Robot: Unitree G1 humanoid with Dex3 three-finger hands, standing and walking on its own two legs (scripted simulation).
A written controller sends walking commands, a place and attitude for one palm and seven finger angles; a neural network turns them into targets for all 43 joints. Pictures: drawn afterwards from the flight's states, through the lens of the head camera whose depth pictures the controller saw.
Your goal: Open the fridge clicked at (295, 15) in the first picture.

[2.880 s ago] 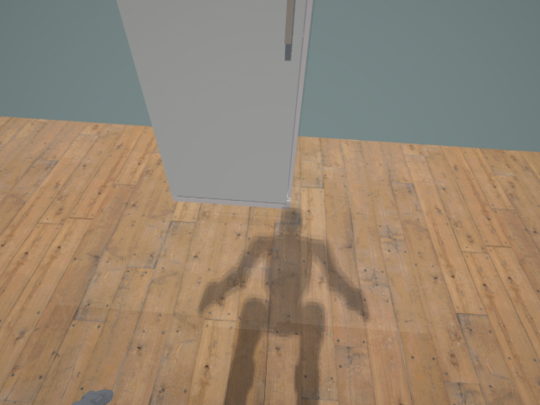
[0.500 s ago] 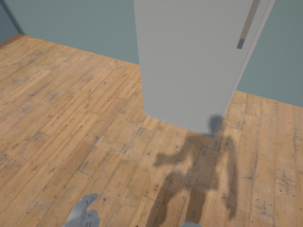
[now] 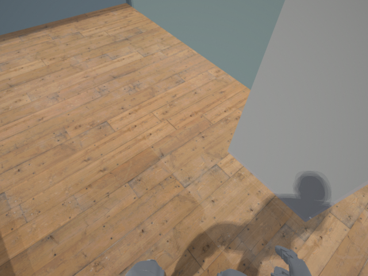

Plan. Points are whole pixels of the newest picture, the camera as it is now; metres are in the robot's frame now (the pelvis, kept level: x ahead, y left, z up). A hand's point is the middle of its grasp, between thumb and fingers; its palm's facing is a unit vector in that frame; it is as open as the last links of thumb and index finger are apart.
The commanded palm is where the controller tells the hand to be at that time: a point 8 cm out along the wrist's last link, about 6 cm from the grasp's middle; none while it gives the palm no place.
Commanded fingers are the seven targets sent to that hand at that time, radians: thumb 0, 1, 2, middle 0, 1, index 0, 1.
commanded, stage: walk to a spot facing it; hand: right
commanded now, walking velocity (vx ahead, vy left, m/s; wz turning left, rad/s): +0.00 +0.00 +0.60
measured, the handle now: out of the picture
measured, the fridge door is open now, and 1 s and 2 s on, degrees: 0 0 0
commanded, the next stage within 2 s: turn to face it in 1.72 s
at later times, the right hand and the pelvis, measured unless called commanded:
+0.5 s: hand out of the picture +0.15 -0.24 -0.15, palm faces -0.24 +0.95 -0.19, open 7.4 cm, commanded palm none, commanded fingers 0.00 -0.90 -0.90 0.20 0.30 0.20 0.30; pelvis +0.02 -0.06 +0.02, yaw +18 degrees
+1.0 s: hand (243, 253) +0.21 -0.13 -0.14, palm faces -0.55 +0.80 -0.25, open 7.4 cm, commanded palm none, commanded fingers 0.00 -0.90 -0.90 0.20 0.30 0.20 0.30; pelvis +0.01 -0.02 +0.02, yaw +36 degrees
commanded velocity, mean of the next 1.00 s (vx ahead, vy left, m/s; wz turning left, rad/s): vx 0.00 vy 0.00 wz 0.60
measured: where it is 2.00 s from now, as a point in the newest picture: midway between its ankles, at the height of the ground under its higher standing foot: outside the picture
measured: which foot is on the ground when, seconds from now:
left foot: down 0.00-0.26, up 0.28-0.66, down 0.68-1.00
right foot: up 0.00-0.22, down 0.24-0.68, up 0.70-1.00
